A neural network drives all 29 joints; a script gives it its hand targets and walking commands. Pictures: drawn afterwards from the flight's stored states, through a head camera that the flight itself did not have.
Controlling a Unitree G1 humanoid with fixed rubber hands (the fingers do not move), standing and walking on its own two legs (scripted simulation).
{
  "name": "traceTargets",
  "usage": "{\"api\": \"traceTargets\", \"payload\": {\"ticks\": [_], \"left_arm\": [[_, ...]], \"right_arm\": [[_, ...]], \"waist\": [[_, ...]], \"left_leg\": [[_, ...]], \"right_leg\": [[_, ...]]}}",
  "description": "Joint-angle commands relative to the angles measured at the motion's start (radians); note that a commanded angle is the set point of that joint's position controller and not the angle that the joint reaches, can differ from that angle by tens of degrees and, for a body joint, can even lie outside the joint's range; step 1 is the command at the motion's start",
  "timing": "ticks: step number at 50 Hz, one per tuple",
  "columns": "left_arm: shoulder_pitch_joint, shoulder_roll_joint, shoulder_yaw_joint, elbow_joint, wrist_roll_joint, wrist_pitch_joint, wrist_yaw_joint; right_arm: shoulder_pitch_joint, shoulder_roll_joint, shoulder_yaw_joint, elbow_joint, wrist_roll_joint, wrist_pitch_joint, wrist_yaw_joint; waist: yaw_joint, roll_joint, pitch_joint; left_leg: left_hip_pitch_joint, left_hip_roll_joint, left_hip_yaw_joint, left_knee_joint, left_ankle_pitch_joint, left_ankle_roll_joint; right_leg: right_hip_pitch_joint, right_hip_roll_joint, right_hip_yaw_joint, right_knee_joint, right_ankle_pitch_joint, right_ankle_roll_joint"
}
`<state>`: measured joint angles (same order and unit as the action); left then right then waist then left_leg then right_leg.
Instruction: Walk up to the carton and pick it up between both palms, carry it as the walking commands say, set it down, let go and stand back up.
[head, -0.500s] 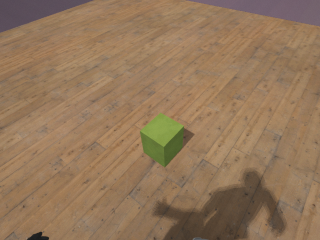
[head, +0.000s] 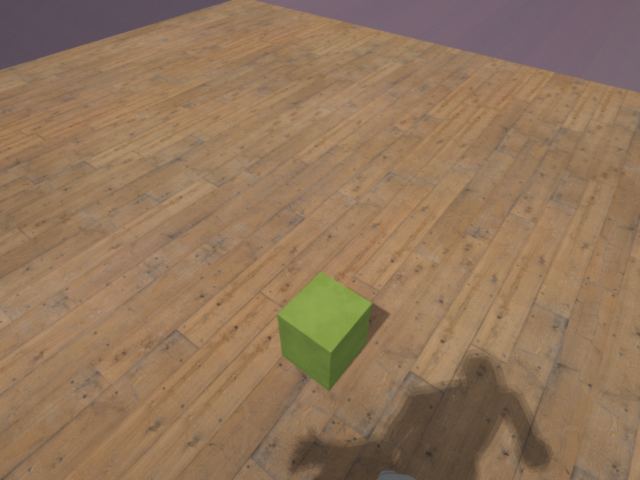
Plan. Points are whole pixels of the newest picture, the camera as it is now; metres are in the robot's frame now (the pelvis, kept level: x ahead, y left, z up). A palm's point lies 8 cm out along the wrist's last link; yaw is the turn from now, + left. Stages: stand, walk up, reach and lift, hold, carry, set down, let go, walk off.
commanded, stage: walk up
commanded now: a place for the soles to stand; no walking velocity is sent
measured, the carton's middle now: (324, 330) +0.71 -0.05 -0.63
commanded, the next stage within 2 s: none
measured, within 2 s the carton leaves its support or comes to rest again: neither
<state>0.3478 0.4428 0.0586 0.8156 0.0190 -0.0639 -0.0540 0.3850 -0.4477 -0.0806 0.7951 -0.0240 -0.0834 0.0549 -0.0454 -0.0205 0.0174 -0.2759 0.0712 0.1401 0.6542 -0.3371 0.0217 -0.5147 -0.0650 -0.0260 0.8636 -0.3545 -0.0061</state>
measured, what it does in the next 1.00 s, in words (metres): walks ahead: right foot, then left foot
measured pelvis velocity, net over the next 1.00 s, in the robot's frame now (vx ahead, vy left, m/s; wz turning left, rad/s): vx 0.17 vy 0.03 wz -0.05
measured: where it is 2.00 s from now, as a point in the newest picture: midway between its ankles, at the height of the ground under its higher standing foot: outside the picture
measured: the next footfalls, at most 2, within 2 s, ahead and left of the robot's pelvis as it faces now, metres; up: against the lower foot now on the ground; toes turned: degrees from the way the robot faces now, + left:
right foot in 0.08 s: +0.22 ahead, -0.10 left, +0.00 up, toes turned -3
left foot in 0.40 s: +0.24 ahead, +0.16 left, +0.00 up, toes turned +6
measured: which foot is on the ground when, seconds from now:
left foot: down 0.00-0.10, up 0.12-0.38, down 0.40-1.00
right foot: up 0.00-0.06, down 0.08-1.00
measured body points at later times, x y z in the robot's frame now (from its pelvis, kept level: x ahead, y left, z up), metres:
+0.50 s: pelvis +0.13 +0.03 -0.02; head +0.14 +0.04 +0.43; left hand +0.17 +0.36 -0.13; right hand +0.25 -0.29 -0.11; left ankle +0.20 +0.16 -0.72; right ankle +0.15 -0.11 -0.70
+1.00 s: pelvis +0.17 +0.03 -0.01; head +0.18 +0.02 +0.44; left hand +0.30 +0.34 -0.11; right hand +0.24 -0.30 -0.12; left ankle +0.20 +0.16 -0.72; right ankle +0.18 -0.10 -0.72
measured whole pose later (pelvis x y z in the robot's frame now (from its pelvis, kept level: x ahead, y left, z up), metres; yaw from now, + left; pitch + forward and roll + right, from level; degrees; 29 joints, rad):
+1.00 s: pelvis +0.17 +0.03 -0.01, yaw -3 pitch -2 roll +0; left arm 0.13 0.41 0.01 0.97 0.01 -0.02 0.00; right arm 0.13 -0.39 -0.02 1.02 0.00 -0.05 -0.01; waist -0.02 0.00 0.05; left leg -0.33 0.10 0.11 0.71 -0.33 -0.02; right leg -0.33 -0.02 0.00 0.72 -0.35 0.00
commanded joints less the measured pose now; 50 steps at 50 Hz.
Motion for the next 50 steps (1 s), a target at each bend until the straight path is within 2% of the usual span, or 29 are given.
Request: {"api": "traceTargets", "payload": {"ticks": [1,3,4,5,6,7,8,10,12,14,16,18,19,20,21,22,24,26,28,29,30,31,32,33,35,36,38,40,50], "left_arm": [[0.034,0.169,0.071,-0.056,-0.001,-0.026,0.002],[0.129,0.187,0.085,-0.025,0.004,-0.036,0.013],[0.210,0.236,0.108,-0.011,0.006,-0.042,0.028],[0.222,0.328,0.120,-0.039,0.014,-0.055,0.041],[0.160,0.357,0.116,-0.075,-0.004,-0.058,0.045],[0.123,0.310,0.095,-0.078,-0.016,-0.056,0.048],[0.096,0.298,0.092,-0.080,-0.010,-0.055,0.056],[0.038,0.272,0.082,-0.092,-0.014,-0.052,0.051],[0.058,0.284,0.086,-0.093,0.001,-0.056,0.040],[0.016,0.270,0.072,-0.102,-0.004,-0.051,0.039],[-0.040,0.259,0.062,-0.118,-0.005,-0.033,0.045],[-0.026,0.187,0.023,-0.124,-0.014,-0.019,0.049],[-0.002,0.147,0.011,-0.110,-0.018,-0.014,0.054],[0.007,0.098,-0.003,-0.118,-0.019,-0.010,0.062],[0.003,0.177,0.015,-0.097,-0.013,0.002,0.077],[0.016,0.194,0.027,-0.078,-0.014,0.008,0.081],[0.066,0.191,0.038,-0.037,-0.011,0.008,0.073],[0.101,0.168,0.042,0.004,-0.009,0.003,0.067],[0.118,0.170,0.043,0.032,0.006,0.002,0.071],[0.076,0.187,0.050,0.033,0.016,-0.002,0.073],[-0.007,0.239,0.055,0.004,0.020,-0.007,0.075],[-0.078,0.276,0.048,-0.007,0.015,0.002,0.068],[-0.121,0.264,0.041,-0.010,0.004,0.005,0.066],[-0.137,0.216,0.025,0.014,0.003,0.009,0.065],[-0.100,0.166,0.010,0.032,-0.005,0.015,0.063],[-0.073,0.159,0.006,0.045,-0.015,0.018,0.063],[-0.088,0.172,0.011,0.056,-0.011,0.011,0.063],[-0.110,0.180,0.011,0.061,-0.016,0.013,0.066],[-0.239,0.166,-0.003,0.130,-0.013,0.032,0.061]], "right_arm": [[-0.072,-0.269,-0.070,-0.089,0.001,-0.007,-0.006],[-0.064,-0.199,-0.041,-0.092,0.001,0.003,-0.004],[-0.054,-0.155,-0.031,-0.100,0.001,0.005,-0.005],[-0.050,-0.109,-0.013,-0.127,0.008,0.004,-0.006],[-0.055,-0.191,-0.026,-0.108,0.011,0.012,-0.021],[-0.085,-0.214,-0.035,-0.083,0.019,0.012,-0.025],[-0.072,-0.204,-0.035,-0.071,0.017,0.011,-0.029],[0.019,-0.192,-0.045,-0.015,0.009,0.004,-0.020],[0.025,-0.181,-0.044,-0.028,0.000,0.008,-0.005],[-0.013,-0.156,-0.043,-0.031,0.003,0.010,0.000],[-0.017,-0.134,-0.041,-0.018,0.008,0.005,-0.016],[0.038,-0.154,-0.051,0.020,0.003,0.002,-0.035],[0.058,-0.199,-0.066,0.017,-0.004,-0.002,-0.045],[0.043,-0.253,-0.070,-0.005,-0.008,-0.004,-0.054],[-0.014,-0.296,-0.081,-0.023,0.005,0.001,-0.052],[-0.048,-0.293,-0.076,-0.027,0.008,0.001,-0.053],[-0.140,-0.266,-0.062,-0.037,0.007,0.010,-0.060],[-0.164,-0.256,-0.055,-0.028,-0.002,0.011,-0.055],[-0.209,-0.227,-0.034,-0.023,-0.002,0.021,-0.053],[-0.183,-0.168,-0.018,-0.020,0.005,0.026,-0.053],[-0.175,-0.120,-0.004,-0.008,0.019,0.030,-0.053],[-0.210,-0.164,-0.013,0.002,0.031,0.033,-0.061],[-0.177,-0.165,-0.020,0.036,0.031,0.029,-0.065],[-0.168,-0.157,-0.019,0.057,0.019,0.020,-0.063],[-0.164,-0.208,-0.024,0.087,0.008,0.002,-0.065],[-0.195,-0.230,-0.018,0.087,0.011,-0.004,-0.066],[-0.214,-0.211,-0.009,0.098,0.016,-0.004,-0.069],[-0.223,-0.188,0.006,0.118,0.024,0.003,-0.073],[-0.298,-0.173,0.018,0.187,0.019,0.021,-0.068]], "waist": [[0.050,0.149,0.037],[0.106,0.059,-0.019],[0.150,-0.108,-0.043],[0.156,-0.279,-0.039],[0.147,-0.166,-0.009],[0.119,-0.045,0.063],[0.098,-0.012,0.091],[0.058,-0.100,0.039],[0.065,-0.154,-0.004],[0.060,-0.189,0.007],[0.041,-0.166,-0.016],[-0.002,-0.045,-0.065],[-0.023,0.098,-0.088],[-0.015,0.257,-0.063],[-0.016,0.202,-0.048],[0.002,0.143,0.006],[0.043,0.186,0.011],[0.050,0.255,-0.017],[0.093,0.160,-0.019],[0.079,0.030,-0.001],[0.041,-0.120,0.048],[0.026,-0.123,0.063],[0.005,-0.067,0.041],[-0.015,0.006,0.041],[0.026,0.068,-0.047],[0.050,0.086,-0.061],[0.066,0.032,-0.078],[0.061,0.039,-0.103],[0.040,0.027,-0.060]], "left_leg": [[-0.173,0.225,-0.209,-0.290,-0.208,0.183],[-0.291,0.137,-0.110,-0.082,-0.253,0.133],[-0.409,0.059,-0.045,0.165,-0.267,0.085],[-0.579,-0.037,-0.061,0.451,-0.207,0.033],[-0.595,0.011,-0.181,0.537,-0.224,0.032],[-0.568,0.053,-0.210,0.548,-0.164,0.035],[-0.549,0.079,-0.226,0.515,-0.113,0.029],[-0.388,0.083,-0.191,0.398,-0.069,0.011],[-0.322,0.061,-0.138,0.319,-0.135,0.012],[-0.217,0.039,-0.091,0.205,-0.055,0.009],[-0.059,-0.006,0.011,0.087,0.128,0.001],[0.142,-0.059,-0.007,0.004,0.164,0.020],[0.201,0.047,-0.160,-0.080,0.068,0.056],[0.168,0.283,-0.500,-0.247,0.010,0.137],[0.067,0.390,-0.596,-0.289,-0.028,0.274],[0.001,0.374,-0.569,-0.277,-0.008,0.283],[-0.092,0.292,-0.424,-0.232,-0.055,0.218],[-0.132,0.236,-0.314,-0.172,0.072,0.181],[-0.227,0.209,-0.237,-0.049,0.070,0.128],[-0.282,0.159,-0.171,0.046,0.021,0.079],[-0.287,0.055,-0.105,0.162,-0.056,0.024],[-0.197,-0.006,-0.089,0.181,-0.172,0.018],[-0.075,0.003,-0.096,0.144,-0.132,0.026],[-0.039,0.012,-0.133,0.026,-0.087,0.035],[-0.026,0.178,-0.330,-0.124,-0.026,0.101],[-0.023,0.238,-0.383,-0.115,0.081,0.141],[-0.082,0.183,-0.260,-0.056,0.292,0.105],[-0.063,0.124,-0.154,-0.032,0.273,0.052],[-0.012,0.109,-0.146,-0.137,0.103,0.042]], "right_leg": [[0.212,0.031,-0.056,-0.184,0.089,-0.011],[0.409,0.060,-0.030,-0.234,0.070,-0.033],[0.530,-0.018,0.127,-0.340,-0.140,-0.061],[0.571,-0.280,0.664,-0.561,-0.393,-0.195],[0.487,-0.381,0.798,-0.617,-0.418,-0.282],[0.387,-0.365,0.718,-0.599,-0.281,-0.273],[0.333,-0.342,0.618,-0.564,-0.165,-0.280],[0.247,-0.250,0.368,-0.505,-0.027,-0.239],[0.222,-0.257,0.325,-0.475,0.049,-0.254],[0.162,-0.193,0.221,-0.447,0.115,-0.230],[0.085,-0.152,0.138,-0.354,0.254,-0.189],[-0.038,-0.095,0.078,-0.179,0.221,-0.125],[-0.116,-0.026,0.002,-0.023,0.067,-0.081],[-0.187,0.040,-0.032,0.128,-0.108,-0.020],[-0.139,0.028,0.044,0.200,-0.246,0.000],[-0.143,-0.003,0.063,0.216,-0.222,-0.003],[-0.055,-0.013,0.044,0.149,-0.191,-0.015],[0.061,0.012,-0.006,0.010,-0.129,-0.026],[0.230,0.047,-0.008,-0.180,-0.020,-0.039],[0.242,-0.007,0.103,-0.265,0.010,-0.064],[0.135,-0.138,0.372,-0.394,-0.072,-0.112],[0.008,-0.197,0.452,-0.423,-0.114,-0.197],[-0.049,-0.173,0.372,-0.385,-0.086,-0.194],[-0.056,-0.109,0.272,-0.305,0.008,-0.146],[0.033,0.013,0.073,-0.083,0.109,-0.045],[0.066,0.018,0.052,-0.082,0.091,-0.032],[0.209,-0.012,0.067,-0.155,0.241,-0.044],[0.229,-0.033,0.118,-0.161,0.375,-0.074],[0.205,-0.043,0.151,-0.305,0.213,-0.068]]}}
